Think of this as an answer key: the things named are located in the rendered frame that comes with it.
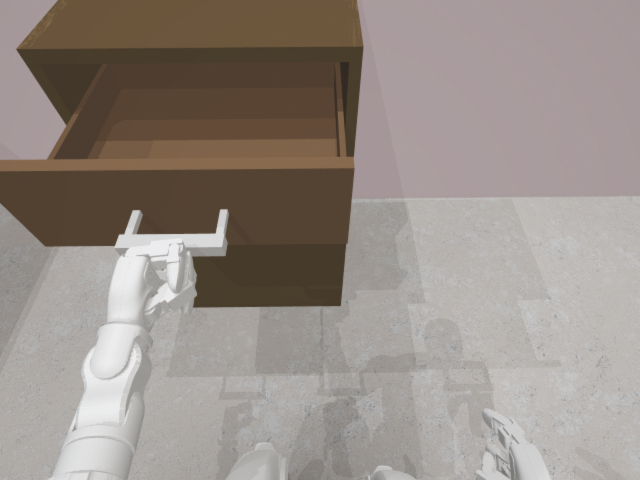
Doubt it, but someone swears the left robot forearm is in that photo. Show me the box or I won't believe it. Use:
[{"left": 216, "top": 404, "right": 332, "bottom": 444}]
[{"left": 47, "top": 322, "right": 153, "bottom": 480}]

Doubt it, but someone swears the right robot hand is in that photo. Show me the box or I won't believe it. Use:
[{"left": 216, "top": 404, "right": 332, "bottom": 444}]
[{"left": 476, "top": 408, "right": 552, "bottom": 480}]

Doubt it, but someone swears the left robot hand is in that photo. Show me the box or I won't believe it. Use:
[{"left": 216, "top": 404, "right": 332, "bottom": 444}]
[{"left": 107, "top": 238, "right": 197, "bottom": 333}]

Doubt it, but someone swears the drawer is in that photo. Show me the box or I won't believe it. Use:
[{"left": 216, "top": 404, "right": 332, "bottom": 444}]
[{"left": 0, "top": 62, "right": 355, "bottom": 247}]

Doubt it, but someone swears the handle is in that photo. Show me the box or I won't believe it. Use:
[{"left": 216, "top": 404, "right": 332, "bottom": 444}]
[{"left": 114, "top": 209, "right": 229, "bottom": 256}]

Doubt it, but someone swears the robot left thigh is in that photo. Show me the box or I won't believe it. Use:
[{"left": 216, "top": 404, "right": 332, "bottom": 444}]
[{"left": 225, "top": 450, "right": 288, "bottom": 480}]

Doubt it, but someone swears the left robot shin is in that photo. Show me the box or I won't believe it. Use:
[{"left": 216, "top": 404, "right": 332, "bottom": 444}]
[{"left": 254, "top": 443, "right": 276, "bottom": 452}]

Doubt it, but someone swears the cabinet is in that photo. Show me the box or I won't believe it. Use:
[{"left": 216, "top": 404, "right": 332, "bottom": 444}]
[{"left": 16, "top": 0, "right": 364, "bottom": 308}]

